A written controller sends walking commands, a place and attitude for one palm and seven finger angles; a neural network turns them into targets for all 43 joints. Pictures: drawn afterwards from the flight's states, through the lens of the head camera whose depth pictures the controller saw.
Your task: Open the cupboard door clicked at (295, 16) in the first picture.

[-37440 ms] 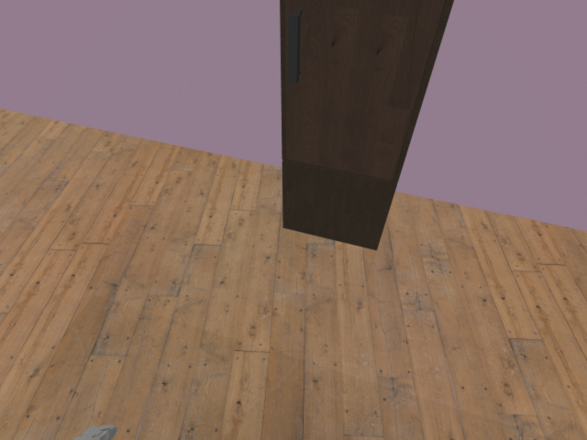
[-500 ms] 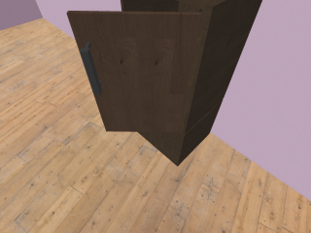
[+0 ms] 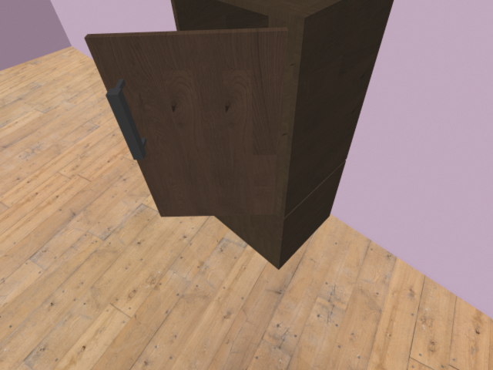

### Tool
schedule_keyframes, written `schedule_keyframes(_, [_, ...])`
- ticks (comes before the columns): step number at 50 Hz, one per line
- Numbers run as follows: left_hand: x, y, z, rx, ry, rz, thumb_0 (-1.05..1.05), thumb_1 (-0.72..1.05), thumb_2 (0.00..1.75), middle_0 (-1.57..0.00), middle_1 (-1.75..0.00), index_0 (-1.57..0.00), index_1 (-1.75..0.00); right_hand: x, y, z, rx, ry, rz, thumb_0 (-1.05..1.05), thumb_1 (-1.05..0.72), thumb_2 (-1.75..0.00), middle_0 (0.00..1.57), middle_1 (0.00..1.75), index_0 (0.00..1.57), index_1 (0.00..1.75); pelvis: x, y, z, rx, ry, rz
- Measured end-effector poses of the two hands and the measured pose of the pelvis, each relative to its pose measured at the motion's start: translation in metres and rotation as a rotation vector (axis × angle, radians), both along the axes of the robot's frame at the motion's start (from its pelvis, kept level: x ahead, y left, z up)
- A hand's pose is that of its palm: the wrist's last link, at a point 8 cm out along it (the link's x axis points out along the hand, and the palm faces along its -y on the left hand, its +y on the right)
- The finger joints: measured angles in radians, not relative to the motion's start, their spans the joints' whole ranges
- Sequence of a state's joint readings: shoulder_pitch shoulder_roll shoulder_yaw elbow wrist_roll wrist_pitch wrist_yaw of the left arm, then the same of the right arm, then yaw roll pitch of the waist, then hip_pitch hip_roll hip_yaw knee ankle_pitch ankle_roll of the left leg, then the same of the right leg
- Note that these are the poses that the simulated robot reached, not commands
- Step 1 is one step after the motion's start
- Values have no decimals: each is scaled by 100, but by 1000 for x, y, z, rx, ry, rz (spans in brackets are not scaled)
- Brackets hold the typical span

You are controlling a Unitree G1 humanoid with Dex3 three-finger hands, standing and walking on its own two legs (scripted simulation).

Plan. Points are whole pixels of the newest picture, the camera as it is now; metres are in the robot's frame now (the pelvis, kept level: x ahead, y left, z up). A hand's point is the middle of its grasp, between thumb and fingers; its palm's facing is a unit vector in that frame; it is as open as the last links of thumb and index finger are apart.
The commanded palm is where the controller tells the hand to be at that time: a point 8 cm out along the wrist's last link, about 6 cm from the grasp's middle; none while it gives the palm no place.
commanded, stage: shuffle to correct the standing spot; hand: left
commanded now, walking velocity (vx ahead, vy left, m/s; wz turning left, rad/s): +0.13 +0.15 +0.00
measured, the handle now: (130, 121) +0.60 +0.31 +0.07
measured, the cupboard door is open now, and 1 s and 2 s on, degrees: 44 44 44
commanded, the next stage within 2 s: come to a stop and stand still in 0.50 s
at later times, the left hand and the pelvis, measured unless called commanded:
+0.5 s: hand out of the picture +0.04 +0.21 -0.18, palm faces +0.08 -0.97 -0.23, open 7.4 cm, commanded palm none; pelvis +0.05 +0.02 -0.02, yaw +1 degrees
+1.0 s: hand out of the picture +0.14 +0.28 -0.17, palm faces +0.06 -0.96 -0.27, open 7.4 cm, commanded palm none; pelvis +0.08 +0.07 -0.01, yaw +1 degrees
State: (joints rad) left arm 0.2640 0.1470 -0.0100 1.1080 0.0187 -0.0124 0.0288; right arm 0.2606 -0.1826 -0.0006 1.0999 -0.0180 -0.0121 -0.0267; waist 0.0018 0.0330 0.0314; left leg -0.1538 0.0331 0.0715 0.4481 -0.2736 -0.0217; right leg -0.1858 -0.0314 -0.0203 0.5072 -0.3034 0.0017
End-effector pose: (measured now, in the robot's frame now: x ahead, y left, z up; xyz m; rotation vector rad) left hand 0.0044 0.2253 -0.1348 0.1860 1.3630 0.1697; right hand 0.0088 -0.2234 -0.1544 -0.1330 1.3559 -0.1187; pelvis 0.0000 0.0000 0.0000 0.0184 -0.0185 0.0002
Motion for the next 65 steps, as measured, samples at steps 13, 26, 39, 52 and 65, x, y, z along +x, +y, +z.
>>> schedule_keyframes(13, [-17,-5,-13,-52,45,73,0,91,90,-20,-30,-20,-30,7,-7,4,-42,57,31,1,-91,-90,20,30,20,30,16,4,-6,-22,12,21])
schedule_keyframes(26, [35,34,-15,7,-7,83,0,91,90,-19,-30,-20,-30,26,30,-11,2,109,28,1,-91,-90,20,30,20,30,51,27,-16,-2,19,36])
schedule_keyframes(39, [55,92,-32,-10,82,100,0,91,90,-20,-30,-20,-30,162,66,7,-79,-163,82,1,-93,-90,20,30,20,30,88,80,-21,5,22,33])
schedule_keyframes(52, [132,90,3,59,-145,3,0,91,90,-19,-30,-19,-29,154,66,-2,-8,-155,42,1,-91,-90,20,30,20,30,77,65,-12,13,32,24])
schedule_keyframes(65, [115,55,-3,-1,-213,9,0,92,90,-20,-30,-20,-30,98,42,7,-36,-110,14,1,-91,-90,20,30,20,30,66,51,-10,-31,-24,62])
